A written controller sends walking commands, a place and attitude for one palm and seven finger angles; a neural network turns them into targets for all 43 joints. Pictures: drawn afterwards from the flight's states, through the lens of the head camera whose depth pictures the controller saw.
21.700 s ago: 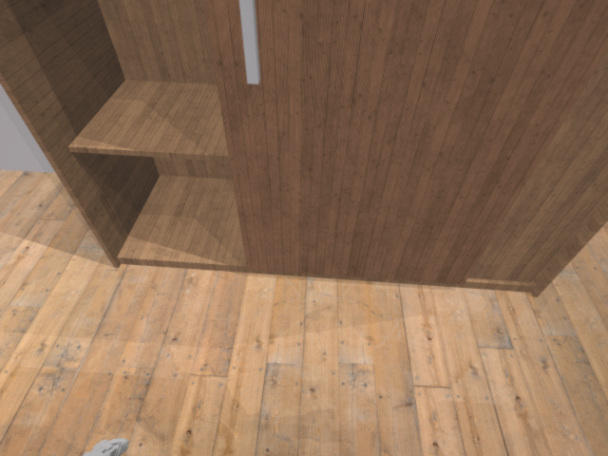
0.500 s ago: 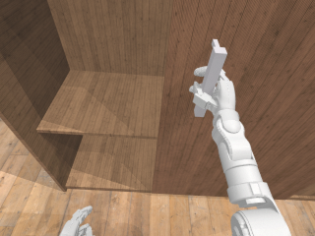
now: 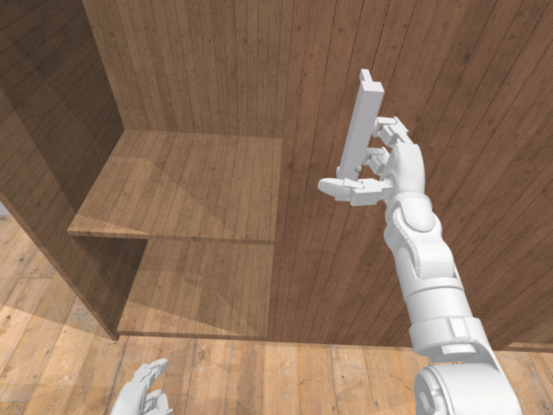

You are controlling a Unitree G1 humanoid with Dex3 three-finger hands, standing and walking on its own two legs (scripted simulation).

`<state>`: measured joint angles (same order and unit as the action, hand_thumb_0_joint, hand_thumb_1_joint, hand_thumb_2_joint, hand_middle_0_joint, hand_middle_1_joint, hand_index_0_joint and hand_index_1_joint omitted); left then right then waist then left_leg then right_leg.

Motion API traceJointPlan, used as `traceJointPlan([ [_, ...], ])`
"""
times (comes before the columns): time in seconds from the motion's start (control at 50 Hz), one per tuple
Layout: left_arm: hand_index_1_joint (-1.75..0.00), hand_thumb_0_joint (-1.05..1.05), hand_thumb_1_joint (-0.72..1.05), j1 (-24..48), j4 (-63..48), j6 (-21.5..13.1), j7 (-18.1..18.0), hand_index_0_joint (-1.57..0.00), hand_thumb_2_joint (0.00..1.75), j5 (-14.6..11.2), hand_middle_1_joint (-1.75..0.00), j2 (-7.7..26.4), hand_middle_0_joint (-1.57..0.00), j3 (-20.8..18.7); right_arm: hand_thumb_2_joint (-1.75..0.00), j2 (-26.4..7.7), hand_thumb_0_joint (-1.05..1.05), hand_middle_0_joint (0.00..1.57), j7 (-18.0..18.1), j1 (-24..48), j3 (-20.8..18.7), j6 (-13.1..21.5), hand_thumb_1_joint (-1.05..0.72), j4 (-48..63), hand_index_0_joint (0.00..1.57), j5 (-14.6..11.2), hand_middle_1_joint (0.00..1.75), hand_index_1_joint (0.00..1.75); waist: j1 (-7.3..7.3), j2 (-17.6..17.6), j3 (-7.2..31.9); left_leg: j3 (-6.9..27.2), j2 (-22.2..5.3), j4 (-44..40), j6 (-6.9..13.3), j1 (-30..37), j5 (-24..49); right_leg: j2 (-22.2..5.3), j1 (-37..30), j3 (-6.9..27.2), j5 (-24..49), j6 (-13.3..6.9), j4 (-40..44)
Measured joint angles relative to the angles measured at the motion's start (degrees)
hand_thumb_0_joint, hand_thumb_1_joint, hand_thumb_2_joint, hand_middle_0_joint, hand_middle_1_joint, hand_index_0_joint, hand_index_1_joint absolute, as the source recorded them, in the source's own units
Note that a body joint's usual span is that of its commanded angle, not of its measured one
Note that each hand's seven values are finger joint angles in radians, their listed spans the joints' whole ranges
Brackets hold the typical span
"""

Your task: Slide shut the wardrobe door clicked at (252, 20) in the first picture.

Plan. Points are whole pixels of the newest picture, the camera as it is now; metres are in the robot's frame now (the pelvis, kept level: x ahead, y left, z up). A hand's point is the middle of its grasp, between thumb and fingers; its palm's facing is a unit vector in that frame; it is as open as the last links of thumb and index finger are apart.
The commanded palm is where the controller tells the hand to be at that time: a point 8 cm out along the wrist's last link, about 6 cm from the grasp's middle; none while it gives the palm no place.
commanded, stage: move the hooked fingers beside the handle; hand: right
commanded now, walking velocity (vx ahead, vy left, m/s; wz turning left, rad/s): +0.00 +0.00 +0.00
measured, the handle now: (352, 139) +0.47 -0.07 +0.18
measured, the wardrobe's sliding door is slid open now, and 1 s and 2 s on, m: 0.53 0.53 0.53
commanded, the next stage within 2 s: none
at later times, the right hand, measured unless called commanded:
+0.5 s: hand (371, 166) +0.43 -0.10 +0.17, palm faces -0.03 +1.00 +0.01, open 13.8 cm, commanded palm +0.41 -0.15 +0.17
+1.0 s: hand (376, 164) +0.43 -0.10 +0.17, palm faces -0.05 +1.00 -0.01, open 13.4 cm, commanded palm +0.43 -0.18 +0.16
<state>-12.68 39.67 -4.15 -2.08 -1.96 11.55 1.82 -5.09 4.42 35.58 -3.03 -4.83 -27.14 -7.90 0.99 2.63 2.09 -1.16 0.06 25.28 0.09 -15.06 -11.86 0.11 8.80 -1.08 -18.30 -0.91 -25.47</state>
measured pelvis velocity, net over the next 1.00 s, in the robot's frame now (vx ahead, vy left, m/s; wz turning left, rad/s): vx -0.04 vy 0.00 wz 0.00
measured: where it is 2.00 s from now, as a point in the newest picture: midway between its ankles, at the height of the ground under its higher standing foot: outside the picture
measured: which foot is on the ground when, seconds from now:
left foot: down 0.00-1.00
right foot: down 0.00-1.00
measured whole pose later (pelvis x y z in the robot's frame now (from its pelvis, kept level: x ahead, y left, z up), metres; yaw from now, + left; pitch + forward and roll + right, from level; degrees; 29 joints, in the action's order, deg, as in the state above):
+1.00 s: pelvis -0.04 +0.00 -0.01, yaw +0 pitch +5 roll +0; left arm -18.0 41.9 -9.8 -3.0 -2.9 14.5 1.9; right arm -14.9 -5.6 52.3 -12.3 10.1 -57.7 -7.0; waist 4.2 1.9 1.9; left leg -1.2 0.0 28.3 0.3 -24.1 -9.7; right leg 0.0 18.9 -1.1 -17.4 -0.8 -30.9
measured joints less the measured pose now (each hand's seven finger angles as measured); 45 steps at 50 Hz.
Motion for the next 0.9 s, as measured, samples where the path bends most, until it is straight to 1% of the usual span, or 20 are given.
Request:
traceJointPlan([
  [0.1,-0.30,0.01,0.90,-1.4,1.0,-0.3,-0.4,-0.20,0.90,-0.3,-0.30,0.4,-0.20,0.1,-0.36,-1.1,0.00,0.31,-0.8,2.0,-0.7,0.8,0.37,-4.3,0.31,0.0,1.22,1.22,0.45,-0.1,-0.4,0.0,-0.2,-0.2,-0.1,-0.4,0.8,0.2,0.7,0.0,0.5,-0.1,-0.4],
  [0.16,-0.30,0.01,0.90,-2.0,1.5,-0.9,-0.7,-0.20,0.90,-0.3,-0.30,0.6,-0.20,0.1,-0.33,-1.8,0.00,0.30,-1.0,3.2,-1.6,2.0,0.42,-6.6,0.30,-0.3,1.21,1.21,0.89,-0.2,-0.8,0.2,-0.2,-0.2,-0.1,-0.9,1.3,0.3,1.2,-0.2,0.8,-0.2,-0.5],
  [0.24,-0.30,0.01,0.90,-2.9,2.3,-2.0,-0.9,-0.20,0.90,-0.3,-0.30,0.9,-0.20,0.0,-0.31,-3.0,0.00,0.30,-1.6,5.4,-3.3,4.6,0.47,-10.6,0.30,-0.4,1.21,1.21,1.50,-0.5,-1.1,0.5,-0.2,-0.2,-0.2,-1.8,1.8,0.3,2.0,-0.5,1.2,-0.3,-0.6],
  [0.36,-0.30,0.01,0.90,-4.8,3.2,-3.8,-0.9,-0.20,0.90,-0.4,-0.30,1.7,-0.20,-0.4,-0.30,-5.0,-0.01,0.30,-2.9,8.7,-4.9,7.9,0.49,-16.3,0.30,0.0,1.21,1.20,2.18,-0.5,-1.3,0.8,-0.2,-0.2,-0.2,-3.2,2.4,0.3,3.4,-0.8,1.5,-0.3,-0.9],
  [0.48,-0.30,0.01,0.90,-6.3,4.0,-4.7,-0.6,-0.20,0.90,-0.5,-0.30,2.2,-0.20,-0.8,-0.30,-6.1,-0.01,0.35,-5.1,9.5,-6.6,10.6,0.50,-19.2,0.32,-0.1,1.25,1.22,2.44,-0.5,-1.0,1.0,0.0,-0.2,-0.1,-3.9,2.5,0.1,4.2,-1.0,1.5,-0.2,-1.0],
  [0.66,-0.30,0.01,0.90,-6.3,3.8,-5.1,-0.4,-0.20,0.90,-0.5,-0.30,2.4,-0.20,-0.9,-0.30,-6.7,-0.01,0.41,-6.5,10.5,-7.7,12.3,0.50,-21.5,0.35,0.4,1.25,1.23,2.54,-0.5,-0.7,0.8,0.0,0.3,0.0,-4.9,2.4,0.0,5.2,-0.8,1.3,-0.1,-1.7],
  [0.8,-0.30,0.01,0.90,-5.3,3.2,-5.4,-0.7,-0.20,0.90,-0.7,-0.30,2.5,-0.20,-0.4,-0.30,-7.6,-0.01,0.45,-7.9,13.4,-8.1,13.3,0.50,-25.7,0.37,0.7,1.24,1.24,2.51,-0.6,-0.5,0.3,0.0,1.3,0.1,-6.2,2.2,0.0,6.9,-0.3,1.2,0.0,-3.0],
  [0.9,-0.30,0.01,0.90,-5.0,2.7,-5.6,-0.8,-0.20,0.90,-0.8,-0.30,2.6,-0.20,-0.1,-0.30,-8.6,-0.01,0.49,-8.9,15.3,-8.6,14.2,0.50,-28.4,0.39,0.8,1.23,1.24,2.74,-0.7,-0.3,0.1,-0.1,2.2,0.2,-7.6,2.1,0.0,8.4,-0.1,1.0,0.0,-4.1],
])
